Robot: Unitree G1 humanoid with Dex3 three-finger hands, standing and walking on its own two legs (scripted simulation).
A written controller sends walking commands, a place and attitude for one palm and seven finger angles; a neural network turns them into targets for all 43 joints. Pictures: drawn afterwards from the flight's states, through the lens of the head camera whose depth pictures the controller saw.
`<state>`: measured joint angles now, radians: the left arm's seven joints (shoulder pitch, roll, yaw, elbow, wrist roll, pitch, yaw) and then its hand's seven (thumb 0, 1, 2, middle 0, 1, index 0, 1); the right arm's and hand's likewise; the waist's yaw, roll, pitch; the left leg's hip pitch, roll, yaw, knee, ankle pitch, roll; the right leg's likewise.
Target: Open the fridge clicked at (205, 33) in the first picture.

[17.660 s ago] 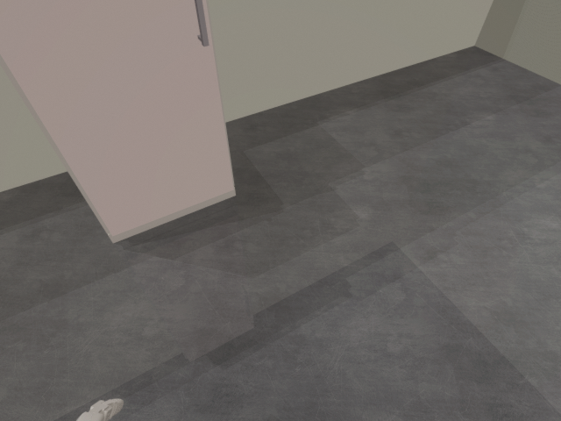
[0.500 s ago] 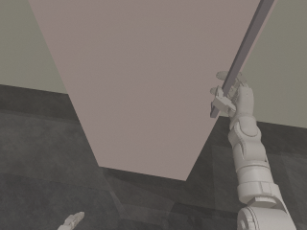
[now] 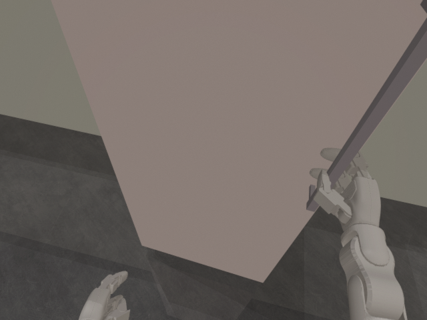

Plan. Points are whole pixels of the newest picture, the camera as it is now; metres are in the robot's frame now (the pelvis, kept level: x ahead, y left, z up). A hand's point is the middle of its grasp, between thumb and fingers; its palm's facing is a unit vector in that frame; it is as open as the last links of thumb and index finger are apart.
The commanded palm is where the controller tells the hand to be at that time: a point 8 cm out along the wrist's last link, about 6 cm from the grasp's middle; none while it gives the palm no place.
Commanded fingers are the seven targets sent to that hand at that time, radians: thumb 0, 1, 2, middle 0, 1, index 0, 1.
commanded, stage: walk backward, drawing the door open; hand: right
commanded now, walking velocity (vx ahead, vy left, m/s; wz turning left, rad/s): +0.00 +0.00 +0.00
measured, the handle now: (352, 135) +0.38 -0.18 +0.20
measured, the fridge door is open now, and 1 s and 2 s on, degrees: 3 17 61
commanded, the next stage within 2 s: none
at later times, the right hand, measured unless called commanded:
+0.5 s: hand (321, 200) +0.31 -0.15 +0.12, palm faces +0.14 +0.97 -0.22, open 5.9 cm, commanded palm +0.27 -0.20 +0.11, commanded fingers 0.00 -0.90 -0.90 0.45 1.40 0.45 1.40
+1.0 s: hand (292, 250) +0.22 -0.09 +0.11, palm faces +0.55 +0.79 -0.27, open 6.2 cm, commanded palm +0.16 -0.11 +0.11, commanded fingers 0.00 -0.90 -0.90 0.45 1.40 0.45 1.40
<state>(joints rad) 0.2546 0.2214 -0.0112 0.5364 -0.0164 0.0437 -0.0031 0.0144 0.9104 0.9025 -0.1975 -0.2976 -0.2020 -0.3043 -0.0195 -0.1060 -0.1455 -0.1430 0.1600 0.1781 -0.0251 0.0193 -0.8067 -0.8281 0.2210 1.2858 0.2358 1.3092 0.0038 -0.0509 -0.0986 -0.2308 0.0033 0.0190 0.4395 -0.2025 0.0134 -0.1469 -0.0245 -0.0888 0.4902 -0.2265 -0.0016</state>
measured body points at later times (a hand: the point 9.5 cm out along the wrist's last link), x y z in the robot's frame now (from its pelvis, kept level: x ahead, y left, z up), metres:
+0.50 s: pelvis +0.08 -0.01 -0.01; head +0.12 +0.01 +0.44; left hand +0.29 +0.12 -0.11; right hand +0.29 -0.20 +0.13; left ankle +0.18 +0.03 -0.71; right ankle +0.02 -0.11 -0.75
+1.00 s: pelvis +0.06 +0.15 -0.03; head +0.06 +0.17 +0.42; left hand +0.29 +0.33 -0.11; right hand +0.18 -0.13 +0.13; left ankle +0.16 +0.16 -0.70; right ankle +0.01 +0.03 -0.76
